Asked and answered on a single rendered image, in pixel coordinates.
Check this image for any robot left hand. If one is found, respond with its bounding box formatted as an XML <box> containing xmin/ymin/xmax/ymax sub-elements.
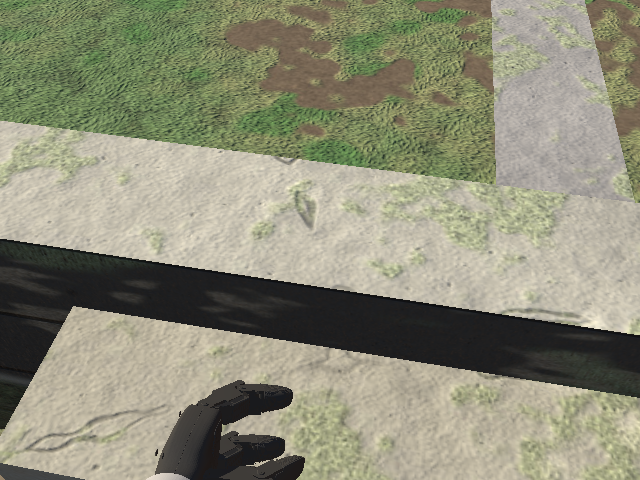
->
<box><xmin>155</xmin><ymin>380</ymin><xmax>305</xmax><ymax>480</ymax></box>

